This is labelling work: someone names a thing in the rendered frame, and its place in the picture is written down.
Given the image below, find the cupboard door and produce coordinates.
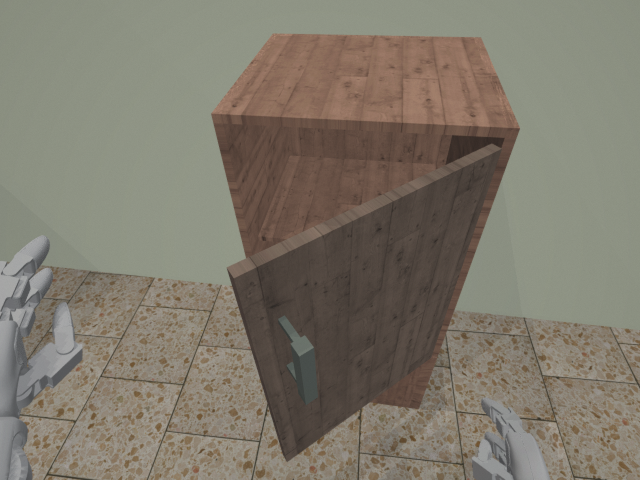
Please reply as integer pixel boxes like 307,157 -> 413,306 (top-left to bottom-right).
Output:
227,144 -> 502,462

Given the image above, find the robot left forearm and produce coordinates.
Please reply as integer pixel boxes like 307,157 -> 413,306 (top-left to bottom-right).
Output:
0,417 -> 32,480

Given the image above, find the handle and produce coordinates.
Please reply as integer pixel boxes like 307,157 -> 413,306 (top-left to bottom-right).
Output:
278,315 -> 318,405

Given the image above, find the left robot hand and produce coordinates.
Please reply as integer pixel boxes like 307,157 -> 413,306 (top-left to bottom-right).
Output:
0,235 -> 83,419

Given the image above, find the right robot hand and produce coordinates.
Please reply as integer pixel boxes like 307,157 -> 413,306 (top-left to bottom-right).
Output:
472,397 -> 550,480

